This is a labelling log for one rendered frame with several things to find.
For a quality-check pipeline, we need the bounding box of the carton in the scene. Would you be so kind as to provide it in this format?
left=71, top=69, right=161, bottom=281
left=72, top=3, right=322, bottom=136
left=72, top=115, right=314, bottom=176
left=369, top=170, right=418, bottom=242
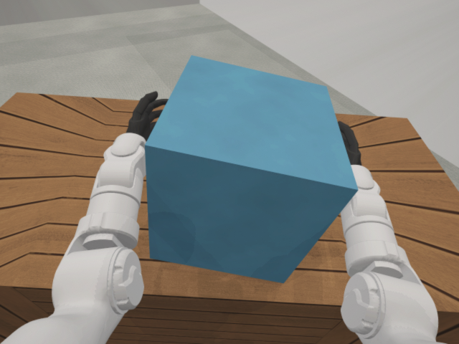
left=145, top=55, right=358, bottom=283

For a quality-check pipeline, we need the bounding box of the robot right forearm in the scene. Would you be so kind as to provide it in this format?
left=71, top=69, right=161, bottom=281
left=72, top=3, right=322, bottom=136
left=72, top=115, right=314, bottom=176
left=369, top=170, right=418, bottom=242
left=341, top=165, right=438, bottom=336

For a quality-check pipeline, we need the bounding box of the robot left forearm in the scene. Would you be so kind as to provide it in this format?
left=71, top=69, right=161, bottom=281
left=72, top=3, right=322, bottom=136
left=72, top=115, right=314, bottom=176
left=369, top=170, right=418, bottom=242
left=52, top=133, right=146, bottom=307

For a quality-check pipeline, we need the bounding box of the right robot hand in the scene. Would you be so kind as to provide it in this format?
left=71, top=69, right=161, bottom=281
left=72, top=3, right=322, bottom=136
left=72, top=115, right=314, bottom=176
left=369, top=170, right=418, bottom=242
left=338, top=121, right=362, bottom=166

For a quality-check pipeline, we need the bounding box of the robot left upper arm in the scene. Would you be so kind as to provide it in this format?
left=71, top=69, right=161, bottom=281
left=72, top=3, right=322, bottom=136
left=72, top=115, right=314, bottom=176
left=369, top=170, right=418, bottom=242
left=0, top=247, right=144, bottom=344

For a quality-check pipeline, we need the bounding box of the left robot hand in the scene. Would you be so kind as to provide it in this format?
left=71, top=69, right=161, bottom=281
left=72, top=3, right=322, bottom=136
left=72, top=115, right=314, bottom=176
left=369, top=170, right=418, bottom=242
left=126, top=91, right=168, bottom=141

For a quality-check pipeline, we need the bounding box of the robot right upper arm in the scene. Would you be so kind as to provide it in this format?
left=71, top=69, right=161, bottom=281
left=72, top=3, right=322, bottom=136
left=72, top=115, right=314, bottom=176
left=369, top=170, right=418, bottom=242
left=341, top=271, right=447, bottom=344

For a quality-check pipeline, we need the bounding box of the pedestal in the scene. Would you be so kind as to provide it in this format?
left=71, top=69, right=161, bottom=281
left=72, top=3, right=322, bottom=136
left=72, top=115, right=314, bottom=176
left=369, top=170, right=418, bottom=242
left=0, top=92, right=459, bottom=344

